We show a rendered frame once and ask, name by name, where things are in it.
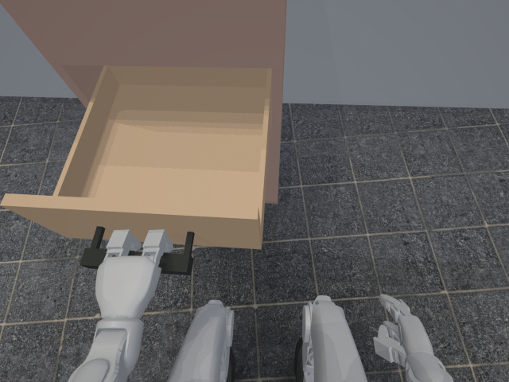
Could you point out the cabinet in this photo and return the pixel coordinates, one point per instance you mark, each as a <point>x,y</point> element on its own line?
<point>79,37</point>

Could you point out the robot left forearm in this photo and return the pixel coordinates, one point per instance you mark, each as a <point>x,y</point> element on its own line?
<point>113,353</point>

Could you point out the handle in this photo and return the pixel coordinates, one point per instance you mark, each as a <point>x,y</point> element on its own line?
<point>175,264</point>

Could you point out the left robot shin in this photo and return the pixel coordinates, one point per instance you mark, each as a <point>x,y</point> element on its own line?
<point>225,353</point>

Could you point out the drawer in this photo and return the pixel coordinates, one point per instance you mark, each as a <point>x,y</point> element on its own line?
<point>183,149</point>

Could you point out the right robot hand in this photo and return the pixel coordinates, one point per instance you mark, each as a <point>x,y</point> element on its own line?
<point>409,336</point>

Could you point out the robot right forearm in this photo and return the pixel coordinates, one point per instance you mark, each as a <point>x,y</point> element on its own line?
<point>425,367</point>

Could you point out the left robot hand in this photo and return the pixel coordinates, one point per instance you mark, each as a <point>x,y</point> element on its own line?
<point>125,284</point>

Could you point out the robot left thigh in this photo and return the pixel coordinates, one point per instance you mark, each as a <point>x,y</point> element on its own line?
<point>199,358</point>

